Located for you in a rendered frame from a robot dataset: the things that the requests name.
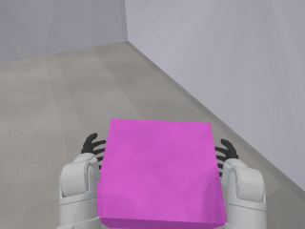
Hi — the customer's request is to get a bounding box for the robot right hand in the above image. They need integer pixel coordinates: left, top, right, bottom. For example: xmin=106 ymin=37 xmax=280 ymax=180
xmin=214 ymin=138 xmax=239 ymax=177

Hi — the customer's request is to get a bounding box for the left robot forearm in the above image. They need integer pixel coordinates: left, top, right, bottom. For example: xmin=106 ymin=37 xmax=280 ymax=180
xmin=56 ymin=153 xmax=101 ymax=229

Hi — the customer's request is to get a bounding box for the right robot forearm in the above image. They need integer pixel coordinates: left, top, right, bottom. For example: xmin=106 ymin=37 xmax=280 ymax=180
xmin=221 ymin=158 xmax=267 ymax=229

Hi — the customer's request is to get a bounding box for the carton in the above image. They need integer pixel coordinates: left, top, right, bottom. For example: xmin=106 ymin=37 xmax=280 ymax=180
xmin=95 ymin=118 xmax=227 ymax=229

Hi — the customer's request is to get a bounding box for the robot left hand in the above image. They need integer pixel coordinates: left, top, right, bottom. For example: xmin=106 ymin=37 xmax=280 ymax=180
xmin=81 ymin=133 xmax=107 ymax=170

